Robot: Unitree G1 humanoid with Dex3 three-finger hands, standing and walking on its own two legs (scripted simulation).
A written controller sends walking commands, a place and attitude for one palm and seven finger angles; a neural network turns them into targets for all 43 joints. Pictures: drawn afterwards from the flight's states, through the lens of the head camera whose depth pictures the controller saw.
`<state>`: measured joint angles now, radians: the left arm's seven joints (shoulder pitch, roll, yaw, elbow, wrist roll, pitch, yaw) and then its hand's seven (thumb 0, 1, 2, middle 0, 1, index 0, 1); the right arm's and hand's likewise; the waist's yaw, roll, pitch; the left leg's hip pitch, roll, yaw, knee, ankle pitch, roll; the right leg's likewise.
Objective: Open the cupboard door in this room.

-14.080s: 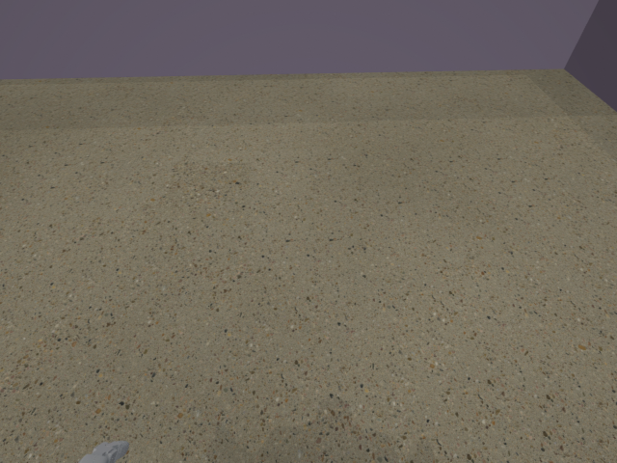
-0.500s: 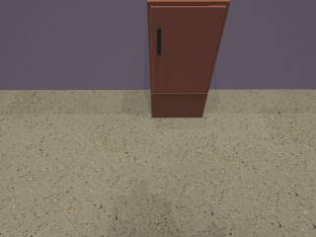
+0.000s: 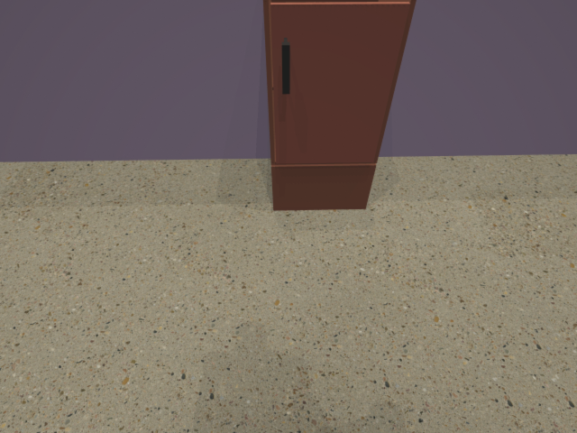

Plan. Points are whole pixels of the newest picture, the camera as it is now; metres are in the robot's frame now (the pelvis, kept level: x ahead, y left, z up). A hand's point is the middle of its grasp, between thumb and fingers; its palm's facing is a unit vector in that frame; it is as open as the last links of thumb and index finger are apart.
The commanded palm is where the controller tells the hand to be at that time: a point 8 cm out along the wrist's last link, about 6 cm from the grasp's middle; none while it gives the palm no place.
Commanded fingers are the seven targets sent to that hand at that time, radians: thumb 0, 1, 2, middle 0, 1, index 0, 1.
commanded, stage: walk to a spot facing it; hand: left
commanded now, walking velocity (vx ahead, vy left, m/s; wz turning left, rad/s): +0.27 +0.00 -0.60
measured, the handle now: (285, 66) +1.15 +0.09 -0.04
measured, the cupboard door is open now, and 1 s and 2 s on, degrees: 0 0 0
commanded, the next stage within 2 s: turn to face it in 1.08 s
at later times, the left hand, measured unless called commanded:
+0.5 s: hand (239, 345) +0.30 +0.12 -0.18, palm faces -0.21 -0.94 -0.27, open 7.4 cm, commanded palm none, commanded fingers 0.00 0.90 0.90 -0.20 -0.30 -0.20 -0.30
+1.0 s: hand (249, 276) +0.46 +0.12 -0.19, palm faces -0.46 -0.87 -0.19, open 7.4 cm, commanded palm none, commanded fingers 0.00 0.90 0.90 -0.20 -0.30 -0.20 -0.30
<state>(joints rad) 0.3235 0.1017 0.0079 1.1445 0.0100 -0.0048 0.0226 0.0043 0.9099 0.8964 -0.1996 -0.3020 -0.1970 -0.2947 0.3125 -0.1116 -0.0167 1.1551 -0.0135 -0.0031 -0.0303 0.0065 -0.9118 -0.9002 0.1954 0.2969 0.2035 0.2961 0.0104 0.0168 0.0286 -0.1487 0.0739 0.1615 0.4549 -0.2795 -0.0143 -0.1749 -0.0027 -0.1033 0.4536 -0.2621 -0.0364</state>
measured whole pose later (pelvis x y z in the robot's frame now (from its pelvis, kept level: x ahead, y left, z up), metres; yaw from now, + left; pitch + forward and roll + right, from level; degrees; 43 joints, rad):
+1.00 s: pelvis +0.34 -0.05 -0.01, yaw -33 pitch -1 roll -2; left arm 0.27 0.26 0.08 0.99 0.02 0.02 -0.02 0.01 0.91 0.90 -0.20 -0.30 -0.20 -0.29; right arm 0.12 -0.17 -0.01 0.87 -0.03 -0.04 0.00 0.01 -0.91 -0.90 0.20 0.30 0.21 0.30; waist 0.05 -0.03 0.08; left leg -0.31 0.12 0.17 0.61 -0.28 0.02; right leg -0.45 -0.01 -0.02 1.19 -0.49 0.03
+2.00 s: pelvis +0.37 -0.07 +0.00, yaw -20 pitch +1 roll -2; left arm 0.18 0.28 0.08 0.97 0.02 0.06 0.00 0.01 0.91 0.90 -0.20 -0.30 -0.19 -0.29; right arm 0.20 -0.23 -0.06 0.93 -0.02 0.03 0.00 0.01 -0.91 -0.90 0.20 0.30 0.20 0.30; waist 0.00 -0.02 0.08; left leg -0.31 0.01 0.04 0.52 -0.23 0.05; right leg -0.51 -0.09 -0.04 1.13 -0.38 0.09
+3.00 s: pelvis +0.37 -0.08 +0.00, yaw +1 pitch -1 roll +0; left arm 0.25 0.23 0.04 1.08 0.02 0.02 -0.03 0.01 0.91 0.90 -0.20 -0.30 -0.20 -0.29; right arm 0.31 -0.16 -0.03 1.05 -0.02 -0.04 -0.01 0.00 -0.93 -0.90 0.20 0.30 0.21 0.30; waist 0.01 -0.03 0.03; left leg 0.00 0.01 0.06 0.33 -0.31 0.01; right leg -0.52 -0.11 -0.06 1.02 -0.29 0.05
